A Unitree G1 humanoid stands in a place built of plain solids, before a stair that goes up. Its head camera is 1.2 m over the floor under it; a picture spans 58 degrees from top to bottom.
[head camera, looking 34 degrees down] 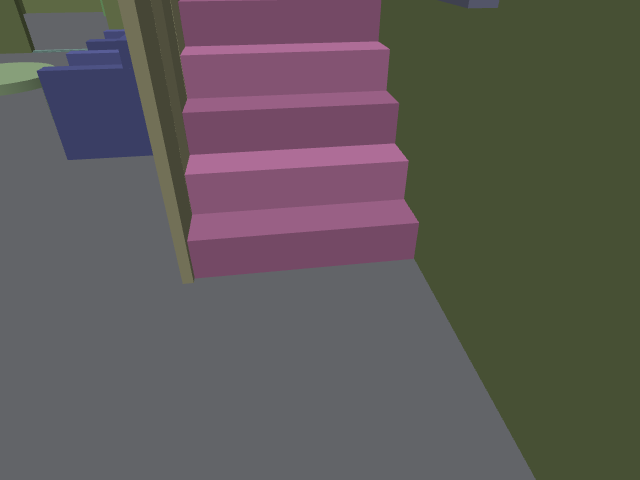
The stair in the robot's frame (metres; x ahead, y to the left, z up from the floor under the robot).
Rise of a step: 0.20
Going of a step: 0.22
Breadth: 1.00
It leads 8 degrees to the left of straight ahead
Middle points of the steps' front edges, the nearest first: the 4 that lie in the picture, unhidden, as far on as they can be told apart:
1.55 0.06 0.20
1.76 0.09 0.40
1.98 0.12 0.59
2.20 0.15 0.79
